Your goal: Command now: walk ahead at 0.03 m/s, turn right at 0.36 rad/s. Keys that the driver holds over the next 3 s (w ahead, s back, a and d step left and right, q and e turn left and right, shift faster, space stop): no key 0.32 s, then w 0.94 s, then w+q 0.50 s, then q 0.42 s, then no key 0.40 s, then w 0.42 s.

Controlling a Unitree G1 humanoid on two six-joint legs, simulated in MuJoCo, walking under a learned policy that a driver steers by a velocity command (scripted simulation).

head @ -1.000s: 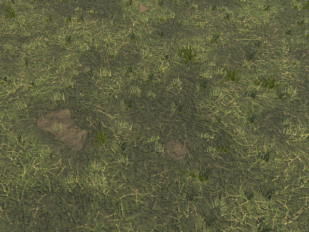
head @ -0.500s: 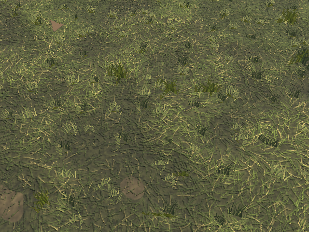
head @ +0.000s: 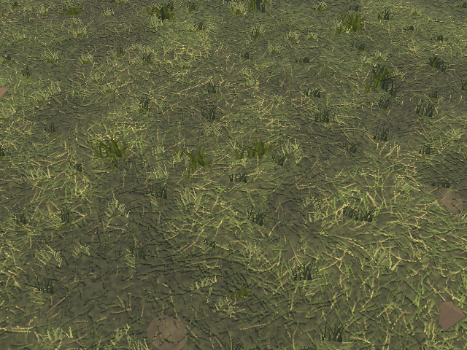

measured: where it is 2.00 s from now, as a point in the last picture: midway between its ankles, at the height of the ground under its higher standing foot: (256, 256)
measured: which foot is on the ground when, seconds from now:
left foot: up 0.00-0.08, down 0.10-0.46, up 0.48-0.72, down 0.74-1.00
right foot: down 0.00-0.10, up 0.12-0.40, down 0.42-0.74, up 0.76-1.00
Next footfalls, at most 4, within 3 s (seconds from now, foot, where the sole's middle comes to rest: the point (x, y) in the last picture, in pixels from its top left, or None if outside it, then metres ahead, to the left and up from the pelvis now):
0.10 left None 0.05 0.13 -0.77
0.42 right None -0.01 -0.08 -0.77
0.74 left None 0.20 0.15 -0.77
1.26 right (278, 336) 0.51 -0.06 -0.77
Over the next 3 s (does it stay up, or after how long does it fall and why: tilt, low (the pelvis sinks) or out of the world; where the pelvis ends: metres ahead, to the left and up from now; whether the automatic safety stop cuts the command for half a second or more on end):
stays up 0.92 0.08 0.01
